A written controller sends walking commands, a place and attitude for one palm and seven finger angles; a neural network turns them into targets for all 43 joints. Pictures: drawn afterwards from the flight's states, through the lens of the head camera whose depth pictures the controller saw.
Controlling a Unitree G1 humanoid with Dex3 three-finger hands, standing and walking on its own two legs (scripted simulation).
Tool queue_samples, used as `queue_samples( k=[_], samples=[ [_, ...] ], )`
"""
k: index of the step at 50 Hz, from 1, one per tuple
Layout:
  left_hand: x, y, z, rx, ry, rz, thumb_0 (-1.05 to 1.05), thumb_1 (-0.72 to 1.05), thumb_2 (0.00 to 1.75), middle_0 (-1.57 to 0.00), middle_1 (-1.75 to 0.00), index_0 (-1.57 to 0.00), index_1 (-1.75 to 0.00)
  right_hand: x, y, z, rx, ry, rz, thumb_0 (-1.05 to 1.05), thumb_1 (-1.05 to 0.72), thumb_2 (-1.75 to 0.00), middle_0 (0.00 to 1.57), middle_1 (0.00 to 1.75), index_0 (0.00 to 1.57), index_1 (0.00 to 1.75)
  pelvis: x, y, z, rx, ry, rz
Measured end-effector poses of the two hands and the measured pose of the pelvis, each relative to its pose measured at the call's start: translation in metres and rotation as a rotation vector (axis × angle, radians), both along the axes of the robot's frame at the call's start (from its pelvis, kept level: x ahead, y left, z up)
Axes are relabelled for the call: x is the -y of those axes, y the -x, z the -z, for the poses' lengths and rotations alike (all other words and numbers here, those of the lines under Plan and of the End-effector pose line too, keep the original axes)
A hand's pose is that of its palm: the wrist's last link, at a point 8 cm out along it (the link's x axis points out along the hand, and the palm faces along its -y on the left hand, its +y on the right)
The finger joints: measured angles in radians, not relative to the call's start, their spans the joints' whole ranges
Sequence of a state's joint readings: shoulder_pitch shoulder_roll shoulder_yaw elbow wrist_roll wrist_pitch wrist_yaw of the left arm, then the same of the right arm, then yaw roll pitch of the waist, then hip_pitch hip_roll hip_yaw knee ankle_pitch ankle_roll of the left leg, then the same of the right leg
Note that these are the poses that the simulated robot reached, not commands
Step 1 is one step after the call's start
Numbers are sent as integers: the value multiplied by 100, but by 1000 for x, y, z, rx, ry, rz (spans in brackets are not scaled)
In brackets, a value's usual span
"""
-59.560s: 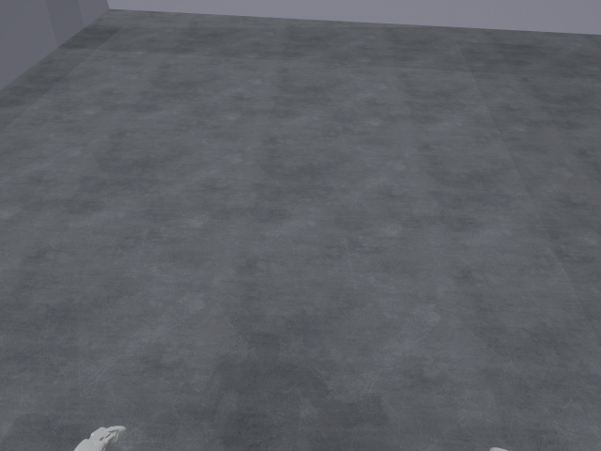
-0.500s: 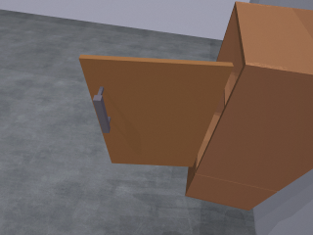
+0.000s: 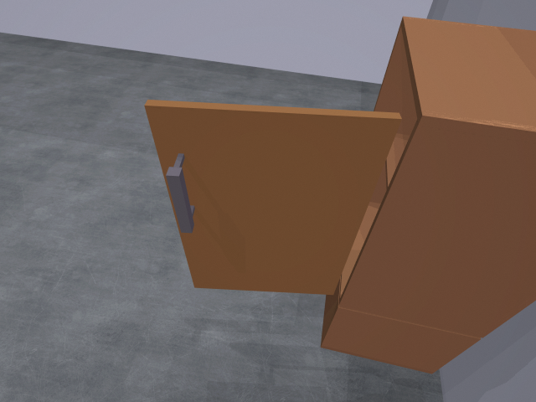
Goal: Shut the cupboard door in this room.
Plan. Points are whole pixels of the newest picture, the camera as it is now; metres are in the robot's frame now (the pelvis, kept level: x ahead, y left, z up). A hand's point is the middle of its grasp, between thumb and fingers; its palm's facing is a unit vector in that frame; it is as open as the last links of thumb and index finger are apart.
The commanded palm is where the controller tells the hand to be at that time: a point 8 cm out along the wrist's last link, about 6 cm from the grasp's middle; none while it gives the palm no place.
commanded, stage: look again from close up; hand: left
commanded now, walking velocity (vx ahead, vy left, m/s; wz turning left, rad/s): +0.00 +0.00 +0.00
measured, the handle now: (184, 194) +0.46 +0.19 +0.03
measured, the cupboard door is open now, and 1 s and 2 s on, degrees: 100 100 100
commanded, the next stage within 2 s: raise the hand and make a fist in 0.18 s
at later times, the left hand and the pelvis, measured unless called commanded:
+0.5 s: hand (121, 360) +0.17 +0.21 +0.01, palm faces +0.22 -0.97 -0.05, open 7.1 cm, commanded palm +0.09 +0.27 -0.05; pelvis -0.04 +0.01 -0.03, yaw +6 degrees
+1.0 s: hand (140, 391) +0.14 +0.19 -0.03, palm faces -0.04 -1.00 -0.03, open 4.7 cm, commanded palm +0.11 +0.26 -0.02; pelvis -0.05 +0.00 -0.09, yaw +5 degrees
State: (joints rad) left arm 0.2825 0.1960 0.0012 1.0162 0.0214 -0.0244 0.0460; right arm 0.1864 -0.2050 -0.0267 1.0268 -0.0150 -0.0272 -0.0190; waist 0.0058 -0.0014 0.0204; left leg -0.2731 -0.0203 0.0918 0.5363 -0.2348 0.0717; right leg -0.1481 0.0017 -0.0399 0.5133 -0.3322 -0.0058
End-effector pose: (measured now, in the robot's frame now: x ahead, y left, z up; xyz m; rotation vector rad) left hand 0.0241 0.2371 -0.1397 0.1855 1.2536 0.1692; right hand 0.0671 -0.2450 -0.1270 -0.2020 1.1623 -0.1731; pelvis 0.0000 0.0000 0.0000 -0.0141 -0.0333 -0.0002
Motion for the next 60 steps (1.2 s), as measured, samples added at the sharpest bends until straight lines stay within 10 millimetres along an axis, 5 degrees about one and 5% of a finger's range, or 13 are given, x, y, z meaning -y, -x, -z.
queue_samples(
  k=[7,16,22,25,29,35,39,44,49,53,60],
  samples=[
    [-15,-8,-5,36,-14,22,0,90,90,-20,-30,-20,-30,0,-11,-10,38,17,-31,1,-91,-89,20,30,20,30,-5,8,-2,8,2,3],
    [-33,2,-10,49,-11,-38,1,90,90,-20,-30,-21,-30,-4,9,-12,14,37,-33,1,-91,-89,20,30,20,30,-14,19,-2,9,8,-2],
    [-36,-89,-120,858,-37,-66,2,91,90,-22,-33,-23,-32,-13,-5,-25,324,34,-114,2,-91,-89,20,30,20,30,-12,32,13,-6,-13,-68],
    [-24,-116,-151,1156,17,-7,1,91,90,-25,-36,-26,-36,-16,-23,-20,459,4,-156,2,-91,-89,20,30,20,30,-11,43,29,-51,-8,-97],
    [-16,-116,-129,1311,126,129,0,90,90,-31,-42,-31,-42,-17,-46,-8,571,-3,-190,2,-91,-89,20,30,20,30,-5,58,60,-135,1,-68],
    [-24,-68,-60,1137,208,115,1,90,90,-41,-53,-42,-53,-17,-71,-2,670,30,-241,2,-91,-89,20,30,20,30,0,66,98,-180,26,-39],
    [-29,-47,-80,1215,118,31,2,90,90,-48,-61,-49,-61,-28,-83,0,681,39,-295,2,-91,-89,20,30,20,30,0,64,103,-173,51,-65],
    [-18,-66,-124,1384,68,120,2,90,91,-57,-71,-58,-71,-46,-90,8,673,0,-337,2,-91,-89,20,30,20,30,-2,62,102,-178,75,-101],
    [-6,-99,-117,1216,168,221,1,90,90,-66,-81,-67,-81,-56,-83,9,636,-60,-270,2,-91,-89,20,30,20,30,-3,56,91,-199,68,-96],
    [-16,-103,-111,1086,196,151,1,89,90,-74,-89,-75,-89,-53,-76,4,594,-61,-204,2,-90,-89,21,30,21,30,-4,43,78,-202,58,-79],
    [-42,-110,-137,1251,67,77,2,90,90,-86,-103,-87,-103,-39,-88,6,532,1,-235,2,-90,-89,20,30,20,30,-9,17,76,-223,73,-90]
  ],
)
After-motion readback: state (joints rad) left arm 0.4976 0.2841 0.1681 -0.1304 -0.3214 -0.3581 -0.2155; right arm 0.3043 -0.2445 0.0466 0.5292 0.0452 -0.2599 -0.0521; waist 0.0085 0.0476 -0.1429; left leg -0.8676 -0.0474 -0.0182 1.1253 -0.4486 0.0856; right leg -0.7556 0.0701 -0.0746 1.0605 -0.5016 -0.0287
